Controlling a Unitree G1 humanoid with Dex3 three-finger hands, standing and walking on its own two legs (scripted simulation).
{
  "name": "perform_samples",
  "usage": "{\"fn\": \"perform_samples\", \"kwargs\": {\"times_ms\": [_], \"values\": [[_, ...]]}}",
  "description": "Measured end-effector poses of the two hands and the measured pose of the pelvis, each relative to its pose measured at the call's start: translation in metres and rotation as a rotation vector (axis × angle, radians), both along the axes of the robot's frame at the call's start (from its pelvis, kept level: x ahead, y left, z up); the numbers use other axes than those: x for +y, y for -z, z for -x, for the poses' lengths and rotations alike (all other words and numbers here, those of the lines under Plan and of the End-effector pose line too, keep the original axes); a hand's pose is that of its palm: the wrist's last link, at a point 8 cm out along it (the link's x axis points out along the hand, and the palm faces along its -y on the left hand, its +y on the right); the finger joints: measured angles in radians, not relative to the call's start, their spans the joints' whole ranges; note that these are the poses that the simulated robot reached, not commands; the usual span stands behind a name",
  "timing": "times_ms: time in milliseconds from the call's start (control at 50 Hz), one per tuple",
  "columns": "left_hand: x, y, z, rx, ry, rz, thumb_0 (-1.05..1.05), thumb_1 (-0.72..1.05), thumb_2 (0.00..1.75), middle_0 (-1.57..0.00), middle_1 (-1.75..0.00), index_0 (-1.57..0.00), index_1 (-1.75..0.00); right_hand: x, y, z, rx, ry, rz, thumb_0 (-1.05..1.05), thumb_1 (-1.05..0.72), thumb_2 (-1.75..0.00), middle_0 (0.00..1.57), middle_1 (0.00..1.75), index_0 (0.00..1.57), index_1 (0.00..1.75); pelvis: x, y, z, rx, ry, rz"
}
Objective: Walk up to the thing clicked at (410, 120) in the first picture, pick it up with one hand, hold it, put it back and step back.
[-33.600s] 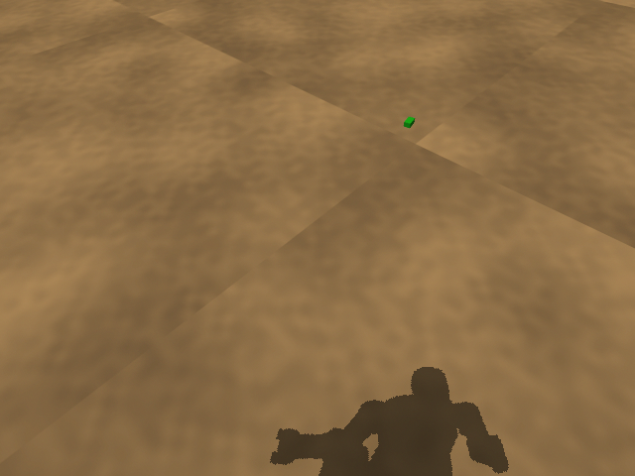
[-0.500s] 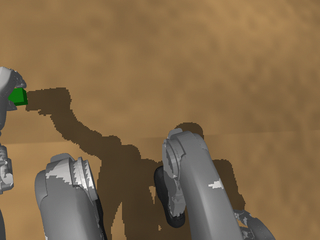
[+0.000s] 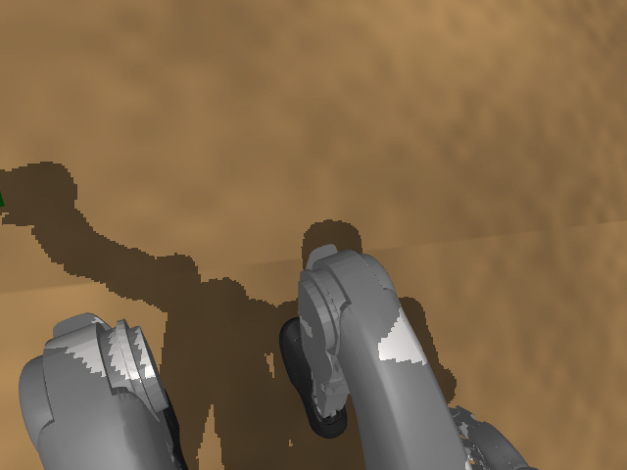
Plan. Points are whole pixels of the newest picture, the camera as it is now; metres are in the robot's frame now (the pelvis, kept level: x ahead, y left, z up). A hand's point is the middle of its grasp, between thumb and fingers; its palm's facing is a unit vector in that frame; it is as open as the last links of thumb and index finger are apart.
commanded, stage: rest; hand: left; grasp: from above
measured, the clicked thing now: out of the picture +0.47 +0.32 -0.26
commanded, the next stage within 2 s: open in 0.92 s
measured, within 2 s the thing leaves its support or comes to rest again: rests again in 0.52 s
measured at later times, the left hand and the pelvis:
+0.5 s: hand out of the picture +0.46 +0.32 -0.24, palm faces -0.46 -0.10 -0.88, open 6.6 cm; pelvis +0.00 +0.00 +0.00, yaw -2 degrees
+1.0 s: hand out of the picture +0.46 +0.32 -0.25, palm faces -0.45 -0.12 -0.88, open 6.6 cm; pelvis +0.00 +0.01 +0.00, yaw -3 degrees
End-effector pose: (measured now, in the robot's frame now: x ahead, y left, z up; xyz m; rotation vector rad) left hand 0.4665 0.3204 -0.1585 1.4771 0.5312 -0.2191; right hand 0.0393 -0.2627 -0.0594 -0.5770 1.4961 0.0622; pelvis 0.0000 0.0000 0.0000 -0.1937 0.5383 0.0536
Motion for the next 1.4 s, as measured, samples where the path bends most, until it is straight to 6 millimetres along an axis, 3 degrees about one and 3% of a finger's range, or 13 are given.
{"fn": "perform_samples", "kwargs": {"times_ms": [380,780,1060,1200,1400], "values": [[0.001,0.019,0.002,0.0,0.006,0.004,0.0,0.5,0.0,-1.05,-0.06,-1.09,-0.02,-0.001,-0.009,0.006,0.012,-0.068,0.015,0.0,-0.9,-0.9,0.2,0.3,0.2,0.3,0.001,0.005,0.003,-0.042,0.018,0.021],[-0.002,0.032,0.001,-0.007,-0.004,0.004,0.0,0.5,0.0,-1.06,-0.05,-1.09,-0.01,0.014,-0.011,-0.009,-0.012,-0.13,-0.04,0.0,-0.91,-0.9,0.2,0.3,0.2,0.3,0.005,0.003,0.001,-0.043,0.025,0.042],[0.0,0.034,0.003,-0.001,-0.013,0.013,0.0,0.51,0.0,-1.05,-0.04,-1.09,-0.01,0.014,-0.015,0.004,0.017,-0.124,-0.041,0.0,-0.91,-0.9,0.2,0.3,0.2,0.3,0.005,0.004,0.003,-0.059,0.027,0.047],[0.0,0.034,0.005,-0.001,0.001,0.01,0.0,0.49,0.08,-0.96,-0.13,-0.99,-0.1,0.015,-0.015,0.007,0.023,-0.131,-0.043,0.0,-0.9,-0.9,0.2,0.3,0.2,0.3,0.005,0.004,0.005,-0.066,0.032,0.047],[-0.001,0.034,0.003,-0.009,0.005,0.005,0.0,0.29,0.31,-0.76,-0.31,-0.78,-0.29,0.016,-0.016,0.005,0.003,-0.144,-0.042,0.0,-0.9,-0.9,0.2,0.3,0.2,0.3,0.006,0.004,0.006,-0.072,0.034,0.049]]}}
